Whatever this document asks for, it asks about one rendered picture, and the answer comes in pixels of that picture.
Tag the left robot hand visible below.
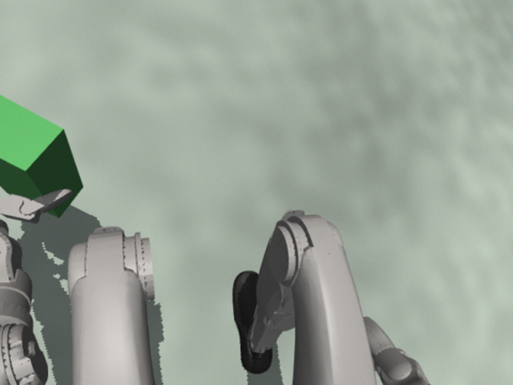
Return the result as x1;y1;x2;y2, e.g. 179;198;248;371
0;189;73;224

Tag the right robot arm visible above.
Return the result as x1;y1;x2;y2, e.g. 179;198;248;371
374;347;430;385

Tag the left robot arm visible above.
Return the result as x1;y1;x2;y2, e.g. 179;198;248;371
0;219;48;385

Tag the right robot hand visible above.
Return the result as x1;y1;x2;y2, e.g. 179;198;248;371
363;317;396;371

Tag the carton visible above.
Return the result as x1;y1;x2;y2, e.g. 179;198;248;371
0;95;83;218

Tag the right robot foot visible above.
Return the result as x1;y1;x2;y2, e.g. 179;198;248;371
232;271;273;374

